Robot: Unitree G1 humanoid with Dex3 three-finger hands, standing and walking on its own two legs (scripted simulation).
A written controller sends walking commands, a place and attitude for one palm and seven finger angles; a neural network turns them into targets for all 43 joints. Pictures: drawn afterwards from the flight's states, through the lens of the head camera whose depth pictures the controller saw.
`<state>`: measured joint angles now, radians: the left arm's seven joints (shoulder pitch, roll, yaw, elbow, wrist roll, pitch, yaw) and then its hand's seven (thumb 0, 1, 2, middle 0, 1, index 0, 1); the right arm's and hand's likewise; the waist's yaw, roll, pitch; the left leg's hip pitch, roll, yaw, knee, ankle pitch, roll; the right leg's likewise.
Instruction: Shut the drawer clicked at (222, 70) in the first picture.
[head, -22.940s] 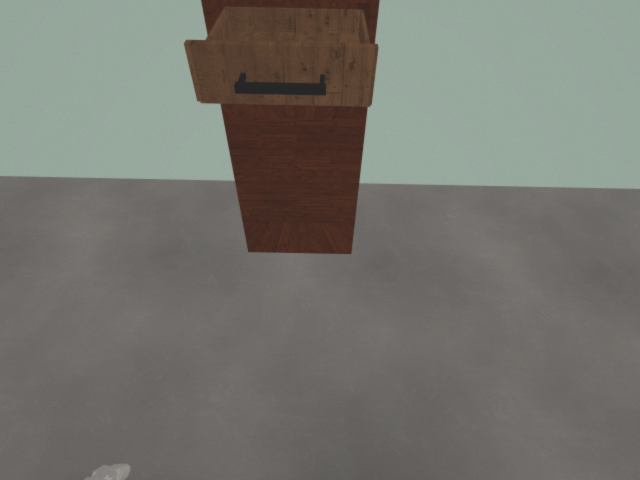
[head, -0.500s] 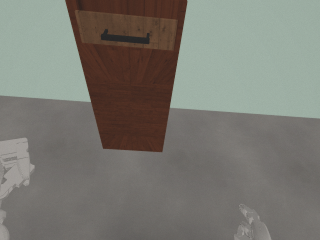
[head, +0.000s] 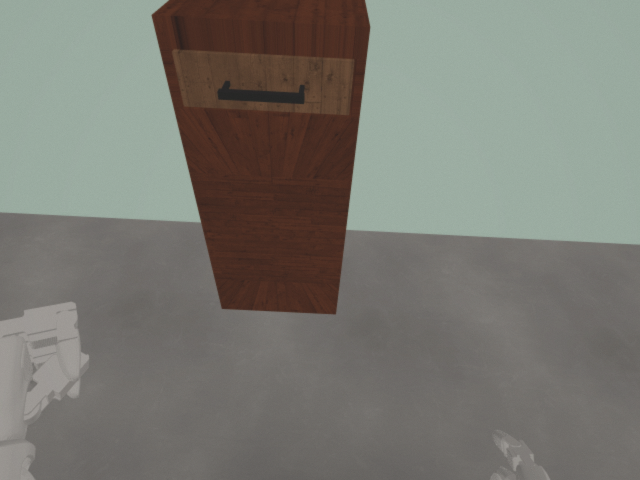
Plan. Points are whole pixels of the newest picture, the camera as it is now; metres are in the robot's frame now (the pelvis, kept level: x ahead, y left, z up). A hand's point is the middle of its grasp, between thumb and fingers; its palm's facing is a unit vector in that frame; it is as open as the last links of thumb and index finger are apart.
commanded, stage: stop stepping back and stand still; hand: left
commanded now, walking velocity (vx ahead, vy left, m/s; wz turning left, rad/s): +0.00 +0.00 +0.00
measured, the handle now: (262, 91) +0.84 +0.19 +0.11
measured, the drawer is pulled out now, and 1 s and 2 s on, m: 0.00 0.00 0.00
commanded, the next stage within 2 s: let the arm hang, fingers relaxed in 0.22 s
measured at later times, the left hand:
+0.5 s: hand out of the picture +0.13 +0.25 -0.09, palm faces +0.06 -0.92 -0.38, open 3.0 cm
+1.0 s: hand out of the picture -0.06 +0.22 -0.17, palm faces +0.09 -0.96 -0.28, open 6.3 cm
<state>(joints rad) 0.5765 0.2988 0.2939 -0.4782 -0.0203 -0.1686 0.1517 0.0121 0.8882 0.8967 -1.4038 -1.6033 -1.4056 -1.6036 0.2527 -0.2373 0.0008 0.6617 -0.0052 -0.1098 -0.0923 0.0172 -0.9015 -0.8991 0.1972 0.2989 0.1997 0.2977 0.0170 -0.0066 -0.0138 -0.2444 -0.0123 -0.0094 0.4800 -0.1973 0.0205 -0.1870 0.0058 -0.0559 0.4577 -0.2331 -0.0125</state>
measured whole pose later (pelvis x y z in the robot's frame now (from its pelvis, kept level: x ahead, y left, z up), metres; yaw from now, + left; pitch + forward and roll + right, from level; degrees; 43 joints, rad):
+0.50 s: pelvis -0.03 +0.02 -0.01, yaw +1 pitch -1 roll +0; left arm 0.30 0.29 0.08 0.44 0.04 0.04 0.00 0.00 0.90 0.90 -1.29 -1.50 -1.29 -1.50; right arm 0.13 -0.28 0.00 0.80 -0.02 -0.03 0.01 0.01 -0.90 -0.90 0.20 0.30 0.20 0.30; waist -0.01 0.05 0.03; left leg -0.37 -0.05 0.00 0.60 -0.21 0.05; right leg -0.32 -0.04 -0.05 0.62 -0.28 0.01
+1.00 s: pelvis -0.02 +0.01 +0.00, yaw +4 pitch -2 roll -1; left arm 0.32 0.23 0.03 1.11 0.01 0.03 0.01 0.00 0.91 0.90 -0.38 -0.51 -0.38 -0.52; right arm 0.32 -0.19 -0.03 1.06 -0.02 0.03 -0.02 0.01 -0.90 -0.90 0.20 0.30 0.20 0.30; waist -0.01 0.04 0.05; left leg -0.29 -0.05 -0.07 0.50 -0.17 0.03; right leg -0.20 0.01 -0.04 0.47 -0.24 -0.02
